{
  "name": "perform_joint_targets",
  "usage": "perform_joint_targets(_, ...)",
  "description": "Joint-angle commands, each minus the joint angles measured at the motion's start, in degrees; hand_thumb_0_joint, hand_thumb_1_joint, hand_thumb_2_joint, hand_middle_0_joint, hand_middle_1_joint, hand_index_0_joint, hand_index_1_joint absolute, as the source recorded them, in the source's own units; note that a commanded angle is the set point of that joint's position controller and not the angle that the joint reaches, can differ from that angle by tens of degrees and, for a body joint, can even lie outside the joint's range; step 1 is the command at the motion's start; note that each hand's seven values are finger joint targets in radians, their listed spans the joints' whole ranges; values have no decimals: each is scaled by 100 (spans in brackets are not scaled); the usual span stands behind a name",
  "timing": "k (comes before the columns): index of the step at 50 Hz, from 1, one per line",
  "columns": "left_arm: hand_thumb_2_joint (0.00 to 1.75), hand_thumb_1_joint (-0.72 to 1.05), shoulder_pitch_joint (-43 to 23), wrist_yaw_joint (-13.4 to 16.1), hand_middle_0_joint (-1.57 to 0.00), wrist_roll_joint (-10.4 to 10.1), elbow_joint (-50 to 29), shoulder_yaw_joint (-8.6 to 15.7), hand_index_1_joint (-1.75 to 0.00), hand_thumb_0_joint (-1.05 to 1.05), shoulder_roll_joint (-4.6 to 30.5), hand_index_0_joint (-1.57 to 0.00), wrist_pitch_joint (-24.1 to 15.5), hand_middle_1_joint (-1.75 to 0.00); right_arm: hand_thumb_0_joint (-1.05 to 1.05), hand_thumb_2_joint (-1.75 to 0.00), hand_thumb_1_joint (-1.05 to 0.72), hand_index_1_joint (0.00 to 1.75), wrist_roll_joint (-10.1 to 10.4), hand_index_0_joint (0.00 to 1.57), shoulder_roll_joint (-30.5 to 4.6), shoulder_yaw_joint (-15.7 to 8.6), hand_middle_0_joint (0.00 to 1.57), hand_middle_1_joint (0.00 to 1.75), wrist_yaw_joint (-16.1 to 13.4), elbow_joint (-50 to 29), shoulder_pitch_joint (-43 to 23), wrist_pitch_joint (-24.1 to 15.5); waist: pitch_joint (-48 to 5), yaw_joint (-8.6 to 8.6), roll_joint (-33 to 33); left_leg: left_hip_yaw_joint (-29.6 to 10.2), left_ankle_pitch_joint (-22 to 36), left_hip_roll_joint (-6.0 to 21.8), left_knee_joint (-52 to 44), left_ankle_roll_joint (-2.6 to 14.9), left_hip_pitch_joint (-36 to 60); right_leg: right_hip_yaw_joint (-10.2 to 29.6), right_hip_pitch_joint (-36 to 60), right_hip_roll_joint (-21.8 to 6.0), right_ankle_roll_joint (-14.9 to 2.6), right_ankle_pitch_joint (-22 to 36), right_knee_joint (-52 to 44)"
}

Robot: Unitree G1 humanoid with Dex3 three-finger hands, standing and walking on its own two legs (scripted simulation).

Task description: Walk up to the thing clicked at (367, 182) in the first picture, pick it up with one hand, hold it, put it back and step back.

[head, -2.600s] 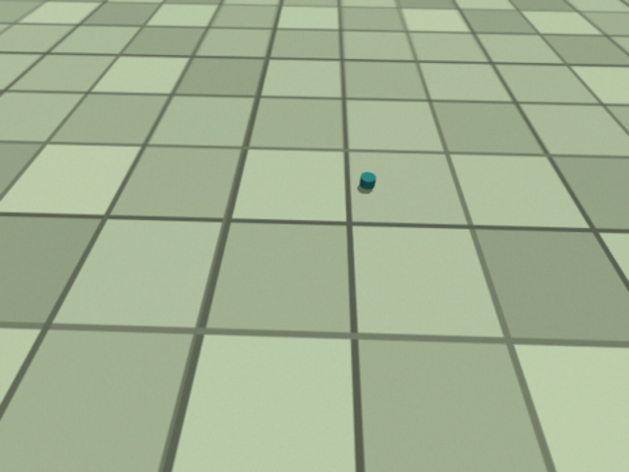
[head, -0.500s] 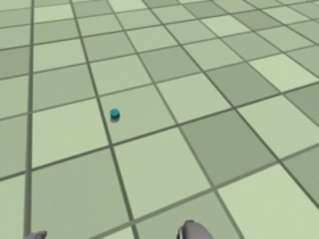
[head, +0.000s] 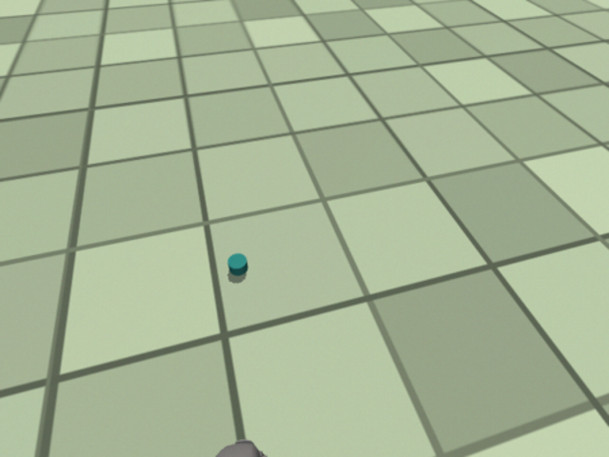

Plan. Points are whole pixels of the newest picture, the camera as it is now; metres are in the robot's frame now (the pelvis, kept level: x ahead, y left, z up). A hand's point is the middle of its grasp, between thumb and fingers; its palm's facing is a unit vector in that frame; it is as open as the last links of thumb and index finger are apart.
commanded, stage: walk up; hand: left
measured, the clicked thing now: (237, 264) +0.90 +0.29 -0.74
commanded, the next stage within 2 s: none
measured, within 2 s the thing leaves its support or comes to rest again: neither
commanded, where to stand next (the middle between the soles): +0.50 +0.03 m, yaw -1 degrees
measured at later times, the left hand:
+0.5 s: hand (138, 371) +0.26 +0.28 -0.12, palm faces -0.03 -0.90 -0.44, open 7.4 cm
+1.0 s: hand (139, 309) +0.39 +0.32 -0.15, palm faces -0.03 -0.93 -0.37, open 7.4 cm
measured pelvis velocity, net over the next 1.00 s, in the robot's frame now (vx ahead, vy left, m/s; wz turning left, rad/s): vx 0.35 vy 0.04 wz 0.01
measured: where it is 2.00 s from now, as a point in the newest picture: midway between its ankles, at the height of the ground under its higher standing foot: (296, 374)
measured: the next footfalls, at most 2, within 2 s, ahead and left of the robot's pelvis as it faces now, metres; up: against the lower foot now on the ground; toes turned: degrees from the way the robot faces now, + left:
left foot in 0.02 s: +0.17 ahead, +0.14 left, +0.00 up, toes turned +5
right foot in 0.44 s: +0.31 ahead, -0.14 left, +0.00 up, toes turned -6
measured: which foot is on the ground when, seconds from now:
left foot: up 0.00-0.00, down 0.02-0.46, up 0.48-0.82, down 0.84-1.00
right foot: down 0.00-0.04, up 0.06-0.42, down 0.44-0.86, up 0.88-1.00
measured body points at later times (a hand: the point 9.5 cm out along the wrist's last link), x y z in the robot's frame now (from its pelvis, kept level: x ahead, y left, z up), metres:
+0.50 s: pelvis +0.19 -0.01 -0.01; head +0.19 -0.03 +0.44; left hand +0.26 +0.32 -0.09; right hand +0.22 -0.34 -0.14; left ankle +0.13 +0.12 -0.71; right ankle +0.27 -0.13 -0.73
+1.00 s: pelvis +0.35 +0.04 +0.00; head +0.36 +0.06 +0.45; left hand +0.39 +0.37 -0.13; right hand +0.42 -0.29 -0.09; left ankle +0.39 +0.15 -0.73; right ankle +0.33 -0.10 -0.67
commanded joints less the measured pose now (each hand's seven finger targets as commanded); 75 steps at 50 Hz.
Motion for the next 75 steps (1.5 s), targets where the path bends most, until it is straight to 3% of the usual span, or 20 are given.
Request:
perform_joint_targets(1,90,90,-162,112,-20,1,-553,258,-30,0,1144,-20,-188,-30,0,-90,-90,30,-40,20,-1354,-487,20,30,-168,-159,1016,-293,-600,-847,540,-276,-818,-86,-866,455,2917,255,-1916,-623,-662,1646,1403)
perform_joint_targets(3,90,90,-5,214,-20,-59,-493,270,-30,0,1231,-20,-134,-30,0,-90,-90,30,89,20,-2027,-632,20,30,-249,-377,1229,-311,-790,-869,1139,-4038,-1995,2069,-2164,1504,3247,461,-3374,166,-284,-926,3707)
perform_joint_targets(8,90,90,311,94,-20,-75,-34,288,-30,0,1280,-20,-52,-30,0,-90,-90,30,155,20,-1374,-342,20,30,-302,-548,250,-287,12,-293,732,-1258,-883,1007,-2151,1041,1461,596,-2495,-556,-146,260,2875)
perform_joint_targets(13,90,90,-151,-39,-20,15,-185,324,-30,0,1122,-20,16,-30,0,-90,-90,30,103,20,-1536,-381,20,30,-261,-651,269,-279,189,-376,842,-1069,-1484,1079,-2339,1313,1308,259,-2291,-628,10,470,1527)
perform_joint_targets(21,90,90,221,60,-20,59,37,484,-30,0,1208,-20,-175,-30,0,-90,-90,30,95,20,-1149,-212,20,30,-221,-782,152,-127,-256,71,-151,-306,-1043,497,-393,771,386,-33,227,-72,-155,896,-111)
perform_joint_targets(22,90,90,620,132,-20,90,89,601,-30,0,1510,-20,-231,-30,0,-90,-90,30,107,20,-838,-99,20,30,-223,-815,275,-130,-407,309,-1174,130,-1047,14,1095,533,-286,1107,843,-739,-391,-196,-795)
perform_joint_targets(23,90,90,774,196,-20,84,-29,683,-30,0,2056,-20,-289,-30,0,-90,-90,30,104,20,-614,-4,20,30,-228,-910,345,-111,-316,315,-1956,238,-1958,-714,2500,191,-1497,3756,1118,-2240,-1050,-1148,-1812)
perform_joint_targets(24,90,90,521,187,-20,-16,-81,644,-30,0,2107,-20,-253,-30,0,-90,-90,30,55,20,-1154,-160,20,30,-313,-757,200,-28,-37,276,-1228,-467,-2155,-382,2866,183,-1456,4176,521,-2639,-1516,-1363,-1818)
perform_joint_targets(30,90,90,-173,221,-20,-36,-357,481,-30,0,1573,-20,-235,-30,0,-90,-90,30,81,20,-1109,-203,20,30,-203,-257,605,-3,-11,-152,-1144,-466,-954,-71,1894,-13,-567,1392,-345,-1583,-1242,741,-1536)
perform_joint_targets(38,90,90,-202,171,-20,-5,-480,485,-30,0,1677,-20,-194,-30,0,-90,-90,30,12,20,-962,-289,20,30,-42,-428,-93,-44,119,-55,-963,98,-243,-115,153,-37,411,904,-985,-1512,-1129,-364,-1408)
perform_joint_targets(41,90,90,-591,186,-20,42,-540,386,-30,0,1521,-20,-131,-30,0,-90,-90,30,-26,20,-1113,-400,20,30,-104,-163,705,-87,-83,-685,-534,222,-398,-303,-113,80,1892,591,-1886,-1310,-841,-518,-402)
perform_joint_targets(42,90,90,-320,191,-20,47,-533,260,-30,0,1217,-20,-101,-30,0,-90,-90,30,-16,20,-1329,-470,20,30,-164,-47,1060,-127,-337,-812,302,-20,-1178,-332,-595,194,2665,195,-2269,-933,-703,-120,837)
perform_joint_targets(44,90,90,-208,260,-20,-36,-477,240,-30,0,1147,-20,-59,-30,0,-90,-90,30,63,20,-2087,-622,20,30,-249,-259,1291,-186,-271,-889,1447,-4145,-2509,1877,-2351,1340,2691,285,-3580,79,-275,-992,3512)
perform_joint_targets(49,90,90,179,222,-20,-78,-68,251,-30,0,1217,-20,-29,-30,0,-90,-90,30,136,20,-1382,-338,20,30,-371,-436,549,-230,-129,-323,733,-1446,825,1063,-1615,1118,1958,644,-2738,-540,-184,65,2949)
perform_joint_targets(53,90,90,-221,145,-20,-10,-152,244,-30,0,1028,-20,70,-30,0,-90,-90,30,80,20,-1421,-308,20,30,-406,-556,379,-206,222,-369,753,-1004,648,1069,-1854,1322,1276,324,-2315,-529,-12,259,2015)
perform_joint_targets(58,90,90,-411,264,-20,-8,-49,231,-30,0,747,-20,64,-30,0,-90,-90,30,129,20,-1202,-133,20,30,-482,-487,185,-68,-246,-279,544,-402,2917,818,-703,1014,1023,-15,-1090,-111,-84,1139,900)
perform_joint_targets(61,90,90,-124,369,-20,17,117,302,-30,0,1057,-20,-29,-30,0,-90,-90,30,259,20,-793,40,20,30,-509,-423,118,23,-782,15,-298,-118,1172,266,630,435,759,505,147,-392,-350,2417,-309)
perform_joint_targets(63,90,90,-34,336,-20,6,-36,481,-30,0,1838,-20,-64,-30,0,-90,-90,30,179,20,-834,37,20,30,-510,-401,527,115,-868,-39,-1342,-38,-2533,-597,2397,192,-403,3470,401,-2295,-1432,444,-1293)
perform_joint_targets(64,90,90,-255,333,-20,1,-92,502,-30,0,1884,-20,-13,-30,0,-90,-90,30,100,20,-1182,-92,20,30,-569,-297,312,171,-442,10,-1093,-305,-2728,-345,2704,196,-690,3642,2,-2390,-1716,-536,-1356)
perform_joint_targets(75,90,90,-1323,274,-20,33,-80,235,-30,0,1168,-20,226,-30,0,-90,-90,30,19,20,-803,-49,20,30,-479,586,470,90,-305,-392,-948,100,-537,-467,-209,11,1526,1215,-1988,-1162,-830,-1001,-788)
